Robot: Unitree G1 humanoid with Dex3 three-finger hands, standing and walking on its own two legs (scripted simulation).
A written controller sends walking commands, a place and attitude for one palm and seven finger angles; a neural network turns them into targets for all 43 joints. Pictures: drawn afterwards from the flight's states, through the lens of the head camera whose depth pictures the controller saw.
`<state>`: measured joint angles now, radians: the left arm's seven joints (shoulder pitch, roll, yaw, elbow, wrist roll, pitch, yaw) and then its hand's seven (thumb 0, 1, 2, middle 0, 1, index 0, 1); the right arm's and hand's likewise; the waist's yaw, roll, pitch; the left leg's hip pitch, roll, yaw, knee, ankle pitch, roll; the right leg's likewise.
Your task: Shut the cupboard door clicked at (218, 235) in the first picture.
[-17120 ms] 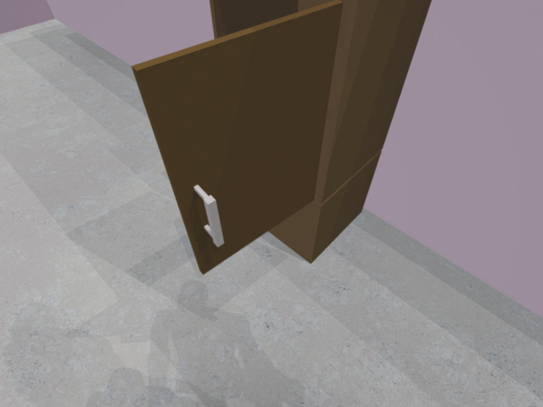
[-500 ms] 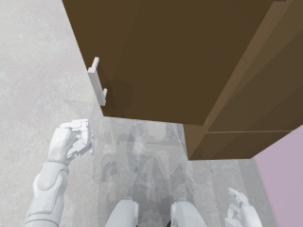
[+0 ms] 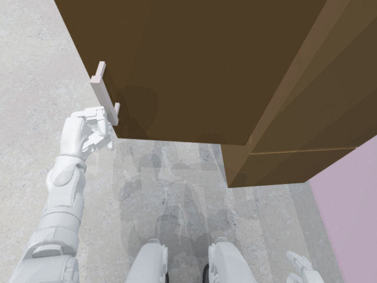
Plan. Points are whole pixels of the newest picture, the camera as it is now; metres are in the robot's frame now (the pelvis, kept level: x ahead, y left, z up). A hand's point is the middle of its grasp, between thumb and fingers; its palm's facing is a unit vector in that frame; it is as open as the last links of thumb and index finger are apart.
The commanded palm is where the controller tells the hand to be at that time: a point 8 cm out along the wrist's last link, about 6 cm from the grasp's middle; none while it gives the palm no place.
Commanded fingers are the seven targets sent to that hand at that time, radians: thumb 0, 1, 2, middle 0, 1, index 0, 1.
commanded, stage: bring the fist close to the handle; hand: left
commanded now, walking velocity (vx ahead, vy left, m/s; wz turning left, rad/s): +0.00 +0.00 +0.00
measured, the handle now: (108, 96) +0.51 +0.19 +0.03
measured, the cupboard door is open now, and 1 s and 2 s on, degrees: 83 79 64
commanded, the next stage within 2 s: push the door shut along its arc in 0.34 s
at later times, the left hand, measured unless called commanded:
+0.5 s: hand (106, 137) +0.40 +0.18 +0.03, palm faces -0.05 -1.00 -0.02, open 3.1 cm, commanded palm +0.39 +0.23 +0.03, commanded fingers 0.00 0.90 0.90 -1.30 -1.50 -1.30 -1.50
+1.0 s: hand (113, 115) +0.46 +0.17 +0.03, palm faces -0.18 -0.98 -0.04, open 3.0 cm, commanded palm +0.46 +0.21 +0.03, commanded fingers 0.00 0.90 0.90 -1.30 -1.50 -1.30 -1.50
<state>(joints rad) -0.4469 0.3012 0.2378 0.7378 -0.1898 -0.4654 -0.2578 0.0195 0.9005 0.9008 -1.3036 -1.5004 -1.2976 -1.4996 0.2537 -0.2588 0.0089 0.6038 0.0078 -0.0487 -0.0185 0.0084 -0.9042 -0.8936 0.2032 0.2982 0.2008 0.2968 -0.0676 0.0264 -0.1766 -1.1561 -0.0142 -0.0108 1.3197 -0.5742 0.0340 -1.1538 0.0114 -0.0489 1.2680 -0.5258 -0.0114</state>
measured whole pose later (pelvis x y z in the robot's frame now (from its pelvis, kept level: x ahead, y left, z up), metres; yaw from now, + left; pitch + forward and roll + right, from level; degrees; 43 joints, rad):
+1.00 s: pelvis -0.01 +0.00 -0.01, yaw +0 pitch +26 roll -3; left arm -0.77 0.45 0.28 1.06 -0.16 -0.47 -0.41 -0.02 0.91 0.95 -1.30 -1.50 -1.30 -1.50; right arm 0.30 -0.27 0.03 0.64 0.01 0.00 -0.02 0.01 -0.90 -0.89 0.20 0.30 0.20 0.30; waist -0.12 0.03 -0.16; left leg -1.26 -0.01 -0.03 1.37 -0.57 0.03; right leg -1.24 0.02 -0.07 1.30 -0.52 -0.01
